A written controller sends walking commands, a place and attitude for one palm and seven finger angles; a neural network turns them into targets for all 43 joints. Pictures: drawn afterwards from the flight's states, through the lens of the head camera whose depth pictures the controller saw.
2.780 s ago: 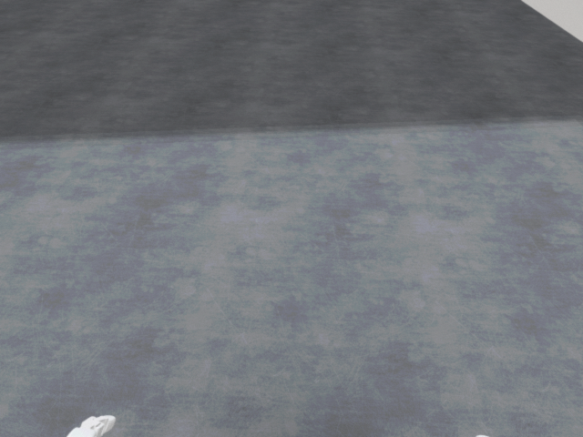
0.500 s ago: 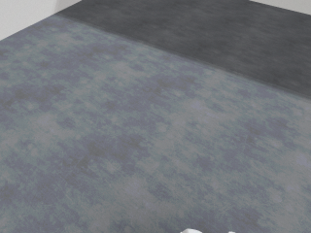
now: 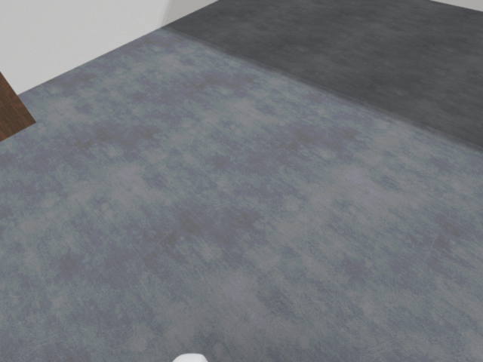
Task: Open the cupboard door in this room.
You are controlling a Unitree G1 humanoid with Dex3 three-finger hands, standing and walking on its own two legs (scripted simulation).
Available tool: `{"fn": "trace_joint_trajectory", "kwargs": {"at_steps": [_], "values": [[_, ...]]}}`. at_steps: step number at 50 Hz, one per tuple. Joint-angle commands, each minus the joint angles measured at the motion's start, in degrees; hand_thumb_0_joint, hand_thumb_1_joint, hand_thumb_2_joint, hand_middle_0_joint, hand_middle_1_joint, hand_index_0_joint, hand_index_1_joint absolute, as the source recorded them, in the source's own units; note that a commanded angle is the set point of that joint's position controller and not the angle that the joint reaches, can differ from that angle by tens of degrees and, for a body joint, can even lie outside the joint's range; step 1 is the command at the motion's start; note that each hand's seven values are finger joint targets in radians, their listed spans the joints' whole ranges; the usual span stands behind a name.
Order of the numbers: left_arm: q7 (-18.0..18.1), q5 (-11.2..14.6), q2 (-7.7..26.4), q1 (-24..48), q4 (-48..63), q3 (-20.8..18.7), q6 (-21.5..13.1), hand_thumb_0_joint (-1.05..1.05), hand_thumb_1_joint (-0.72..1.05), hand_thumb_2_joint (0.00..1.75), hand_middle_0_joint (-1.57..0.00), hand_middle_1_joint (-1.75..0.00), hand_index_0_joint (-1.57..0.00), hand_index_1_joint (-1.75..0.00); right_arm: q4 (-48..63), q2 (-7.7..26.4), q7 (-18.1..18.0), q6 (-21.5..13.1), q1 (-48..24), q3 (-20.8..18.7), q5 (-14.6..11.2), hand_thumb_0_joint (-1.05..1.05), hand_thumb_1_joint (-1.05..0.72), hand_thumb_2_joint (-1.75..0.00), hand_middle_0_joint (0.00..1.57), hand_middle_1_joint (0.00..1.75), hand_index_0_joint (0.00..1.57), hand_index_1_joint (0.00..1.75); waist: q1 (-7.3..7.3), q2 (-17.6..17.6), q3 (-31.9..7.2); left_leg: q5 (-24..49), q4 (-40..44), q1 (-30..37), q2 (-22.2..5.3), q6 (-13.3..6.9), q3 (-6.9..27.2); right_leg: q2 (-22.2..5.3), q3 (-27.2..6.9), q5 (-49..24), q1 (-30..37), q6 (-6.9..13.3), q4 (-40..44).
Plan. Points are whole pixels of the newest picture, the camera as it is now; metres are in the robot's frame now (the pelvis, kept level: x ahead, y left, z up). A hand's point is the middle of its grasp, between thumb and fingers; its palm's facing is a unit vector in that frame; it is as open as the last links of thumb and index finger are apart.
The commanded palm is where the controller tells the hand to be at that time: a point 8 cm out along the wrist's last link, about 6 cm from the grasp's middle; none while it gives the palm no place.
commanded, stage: turn or walk to find it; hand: left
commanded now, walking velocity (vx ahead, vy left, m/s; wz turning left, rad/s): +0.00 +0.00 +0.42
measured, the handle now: out of the picture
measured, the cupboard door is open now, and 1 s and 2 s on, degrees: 0 0 0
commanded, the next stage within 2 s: stand and wait in 0.64 s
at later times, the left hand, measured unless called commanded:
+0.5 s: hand out of the picture +0.03 +0.24 -0.16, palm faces +0.21 -0.94 -0.26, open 7.4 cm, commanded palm none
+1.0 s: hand out of the picture -0.10 +0.19 -0.19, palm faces +0.38 -0.90 -0.21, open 7.3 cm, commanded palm none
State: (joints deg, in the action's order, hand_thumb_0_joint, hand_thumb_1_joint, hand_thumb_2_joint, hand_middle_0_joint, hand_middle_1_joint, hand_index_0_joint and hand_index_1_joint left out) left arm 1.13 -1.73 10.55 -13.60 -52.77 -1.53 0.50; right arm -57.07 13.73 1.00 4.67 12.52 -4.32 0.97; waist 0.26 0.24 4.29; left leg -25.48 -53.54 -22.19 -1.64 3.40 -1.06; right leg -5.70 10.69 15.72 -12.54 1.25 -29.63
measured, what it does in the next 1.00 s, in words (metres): steps on the spot, turning left: left foot, then right foot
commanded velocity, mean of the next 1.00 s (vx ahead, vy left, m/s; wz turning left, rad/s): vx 0.00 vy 0.00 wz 0.29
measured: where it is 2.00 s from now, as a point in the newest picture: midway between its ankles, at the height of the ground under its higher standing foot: outside the picture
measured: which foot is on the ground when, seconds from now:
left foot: up 0.00-0.10, down 0.12-0.56, up 0.58-0.94, down 0.96-1.00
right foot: down 0.00-0.12, up 0.14-0.54, down 0.56-0.98, up 1.00-1.00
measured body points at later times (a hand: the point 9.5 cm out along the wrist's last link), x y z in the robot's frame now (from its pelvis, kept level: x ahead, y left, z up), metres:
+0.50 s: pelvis -0.02 +0.02 +0.00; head +0.01 +0.02 +0.45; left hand +0.02 +0.29 -0.14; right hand +0.09 -0.20 -0.15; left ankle -0.02 +0.13 -0.74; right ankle +0.00 -0.11 -0.71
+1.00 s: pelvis -0.04 +0.01 -0.01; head -0.03 +0.03 +0.44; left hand -0.12 +0.24 -0.17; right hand +0.11 -0.20 -0.15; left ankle -0.09 +0.12 -0.74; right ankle +0.00 -0.10 -0.74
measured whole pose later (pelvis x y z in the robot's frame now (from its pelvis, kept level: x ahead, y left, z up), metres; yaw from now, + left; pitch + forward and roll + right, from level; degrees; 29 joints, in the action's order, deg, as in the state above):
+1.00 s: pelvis -0.04 +0.01 -0.01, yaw +19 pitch -1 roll +0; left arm 1.5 -0.8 11.5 -16.9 -59.8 -1.7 1.4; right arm -59.4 10.7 -0.5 1.3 10.0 -2.0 0.8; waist -2.0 2.1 3.3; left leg -17.8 -30.2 -11.4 -1.4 0.5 -2.3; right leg -4.9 8.2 18.9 -14.0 -0.9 -33.7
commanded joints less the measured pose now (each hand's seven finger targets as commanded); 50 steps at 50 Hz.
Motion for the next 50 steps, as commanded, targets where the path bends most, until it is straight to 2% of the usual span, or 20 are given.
{"fn": "trace_joint_trajectory", "kwargs": {"at_steps": [1,4,5,6,7,9,12,21,26,27,28,29,32,34,42,45,46,47,48,50], "values": [[1.04,-0.2,13.4,-2.94,1.77,-4.14,-0.51,0.0,0.9,0.9,-0.2,-0.3,-0.2,-0.3,5.58,2.3,-0.1,-2.27,-3.78,0.11,-0.54,0.0,-0.9,-0.9,0.2,0.3,0.2,0.3,-2.62,10.92,-5.2,-1.68,10.13,0.34,0.28,-0.8,-3.06,-14.78,-10.32,-23.89,6.52,7.31,6.96],[0.92,0.48,12.99,-1.67,1.17,-4.34,-0.01,0.0,0.9,0.9,-0.2,-0.3,-0.2,-0.3,4.23,3.33,-0.42,-3.19,1.19,0.11,-0.36,0.0,-0.9,-0.9,0.2,0.3,0.2,0.3,0.38,7.67,-7.84,10.95,26.97,10.91,0.06,-1.76,-3.98,-13.08,-5.57,-22.05,3.04,2.64,-0.85],[0.66,1.01,11.07,-2.53,1.76,-3.96,0.51,0.0,0.9,0.9,-0.2,-0.3,-0.2,-0.3,3.98,6.77,-0.44,-3.72,2.65,-0.55,-0.1,0.0,-0.9,-0.9,0.2,0.3,0.2,0.3,1.13,-1.58,-8.63,18.79,32.12,18.59,-5.13,-3.79,2.69,-9.34,-2.6,-12.15,-5.15,-0.81,-8.76],[0.16,1.1,7.17,-2.03,3.74,-3.1,0.78,0.0,0.9,0.9,-0.2,-0.3,-0.2,-0.3,4.6,12.1,-0.57,-3.86,3.84,-1.66,0.21,0.0,-0.9,-0.9,0.2,0.3,0.2,0.3,1.73,-18.25,-7.3,35.52,34.95,22.52,-18.82,-9.5,19.39,-1.96,-0.42,15.23,-18.69,-5.0,-20.5],[0.43,0.44,7.64,1.54,4.85,-2.67,1.47,0.0,0.9,0.9,-0.2,-0.3,-0.2,-0.3,3.92,13.16,-1.04,-3.55,6.03,-2.02,0.28,0.0,-0.9,-0.9,0.2,0.3,0.2,0.3,3.76,-15.21,-7.0,35.13,36.22,17.42,-21.59,-14.06,21.2,-0.84,-5.4,20.49,-18.35,-4.66,-28.89],[0.25,0.63,7.85,3.86,3.51,-3.3,1.87,0.0,0.9,0.9,-0.2,-0.3,-0.2,-0.3,4.25,10.29,-2.06,-3.74,1.83,-1.17,0.38,0.0,-0.9,-0.9,0.2,0.3,0.2,0.3,2.05,-13.29,-3.44,29.88,36.5,12.84,-16.61,-13.42,17.18,-1.27,-9.7,13.34,-19.92,-4.59,-34.67],[-0.4,0.66,7.78,0.11,1.04,-3.36,1.63,0.0,0.9,0.9,-0.2,-0.3,-0.2,-0.3,5.65,8.17,-2.22,-4.44,-1.81,-0.33,0.09,0.0,-0.9,-0.9,0.2,0.3,0.2,0.3,-0.05,-8.32,-3.99,33.01,35.98,12.67,-11.91,-11.95,11.35,-0.73,-9.17,6.9,-17.34,-5.39,-34.34],[0.06,1.05,6.13,3.23,3.61,-2.72,1.33,0.0,0.9,0.9,-0.2,-0.3,-0.2,-0.3,5.34,9.13,-1.96,-3.74,1.13,-1.41,0.5,0.0,-0.9,-0.9,0.2,0.3,0.2,0.3,1.72,-8.11,-5.31,33.82,34.0,15.13,-11.64,-13.89,16.92,2.13,-8.94,10.27,-12.32,-5.65,-17.85],[0.56,1.33,6.96,-3.29,2.77,-2.91,0.1,0.0,0.9,0.9,-0.2,-0.3,-0.2,-0.3,6.53,8.66,-1.4,-3.31,-1.62,-1.77,0.08,0.0,-0.9,-0.9,0.2,0.3,0.2,0.3,-1.67,-7.32,-7.03,30.03,27.86,6.21,-7.64,-10.14,17.1,3.52,-7.95,-2.24,3.55,-4.72,3.82],[0.85,0.92,9.35,-4.71,2.62,-3.29,-0.53,0.0,0.9,0.9,-0.2,-0.3,-0.2,-0.3,6.86,6.49,-1.12,-3.39,-1.17,-1.5,-0.34,0.0,-0.9,-0.9,0.2,0.3,0.2,0.3,-2.25,-1.05,-7.59,21.61,22.38,0.02,-3.91,-6.99,14.22,-1.71,-12.72,-5.21,10.27,-3.47,10.35],[1.28,0.03,14.53,-5.25,2.83,-4.32,-1.04,0.0,0.9,0.9,-0.2,-0.3,-0.2,-0.3,8.28,2.51,-0.78,-3.46,-0.33,-0.82,-0.6,0.0,-0.9,-0.9,0.2,0.3,0.2,0.3,-2.26,15.03,-6.95,2.12,10.7,-10.33,4.7,-2.65,4.43,-16.31,-27.77,-9.74,14.13,2.08,13.78],[1.13,0.4,15.65,-4.68,3.76,-4.37,-0.87,0.0,0.9,0.9,-0.2,-0.3,-0.2,-0.3,8.84,4.69,-0.96,-2.77,-1.76,-1.6,0.19,0.0,-0.9,-0.9,0.2,0.3,0.2,0.3,-3.22,16.07,-6.55,-7.51,-0.37,-9.58,4.11,-2.15,4.98,-21.89,-29.75,-11.43,6.77,7.21,14.68],[1.14,0.54,10.49,3.43,5.33,-3.22,-0.83,0.0,0.9,0.9,-0.2,-0.3,-0.2,-0.3,5.53,4.63,-0.1,-1.44,-0.37,-1.98,0.43,0.0,-0.9,-0.9,0.2,0.3,0.2,0.3,0.92,6.99,-0.78,1.86,-15.0,-9.28,1.26,-1.57,5.24,-13.4,-18.62,-8.11,-0.82,5.84,13.94],[1.09,0.49,9.01,2.65,4.99,-2.65,-1.36,0.0,0.9,0.9,-0.2,-0.3,-0.2,-0.3,4.16,3.53,-0.02,-1.45,1.43,-1.45,0.42,0.0,-0.9,-0.9,0.2,0.3,0.2,0.3,0.86,7.95,-1.83,4.96,-14.77,-8.65,0.99,-0.62,3.81,-10.92,-14.21,-12.78,0.96,5.13,12.84],[1.05,-0.07,11.04,-5.4,-1.21,-2.84,-1.24,0.0,0.9,0.9,-0.2,-0.3,-0.2,-0.3,2.98,0.95,-0.89,-2.43,-3.43,0.64,-0.34,0.0,-0.9,-0.9,0.2,0.3,0.2,0.3,-3.01,9.96,-4.43,-0.04,9.72,0.13,0.47,-0.36,-1.35,-11.56,-13.44,-28.35,7.52,7.74,9.04],[1.15,0.4,10.6,-3.75,-3.05,-2.48,-0.96,0.0,0.9,0.9,-0.2,-0.3,-0.2,-0.3,0.7,0.67,-1.49,-3.29,0.41,1.35,-0.48,0.0,-0.9,-0.9,0.2,0.3,0.2,0.3,-0.75,9.58,-6.04,8.26,24.09,9.54,0.63,-1.03,-2.59,-9.53,-12.23,-25.76,4.97,5.37,6.06],[1.16,0.82,9.76,-2.8,-3.45,-2.33,-0.73,0.0,0.9,0.9,-0.2,-0.3,-0.2,-0.3,-0.54,1.21,-1.5,-3.77,2.65,1.41,-0.51,0.0,-0.9,-0.9,0.2,0.3,0.2,0.3,0.32,7.71,-6.11,15.18,30.88,15.27,-0.24,-1.47,-2.26,-8.19,-11.05,-20.81,1.59,3.16,3.71],[1.06,1.19,7.19,-3.94,-3.39,-1.87,-0.36,0.0,0.9,0.9,-0.2,-0.3,-0.2,-0.3,-0.94,3.69,-1.69,-4.53,3.31,1.12,-0.28,0.0,-0.9,-0.9,0.2,0.3,0.2,0.3,0.1,-0.28,-6.72,22.83,33.35,20.12,-5.35,-3.11,2.97,-4.37,-8.6,-12.73,-3.19,0.32,-0.36],[0.8,1.32,4.91,-4.83,-3.01,-1.35,0.0,0.0,0.9,0.9,-0.2,-0.3,-0.2,-0.3,-0.47,7.19,-1.87,-4.66,2.69,0.71,0.02,0.0,-0.9,-0.9,0.2,0.3,0.2,0.3,-0.65,-9.64,-6.22,30.41,33.5,18.47,-12.94,-6.93,10.78,-0.89,-5.47,-1.26,-5.97,-2.27,-3.37],[0.92,1.02,4.51,-1.03,-3.41,-0.94,0.89,0.0,0.9,0.9,-0.2,-0.3,-0.2,-0.3,-1.1,7.32,-2.66,-4.66,1.4,0.83,0.32,0.0,-0.9,-0.9,0.2,0.3,0.2,0.3,0.76,-16.89,-2.53,36.05,38.04,13.21,-15.89,-11.7,15.13,1.05,-5.83,14.15,-7.97,-3.8,-14.95]]}}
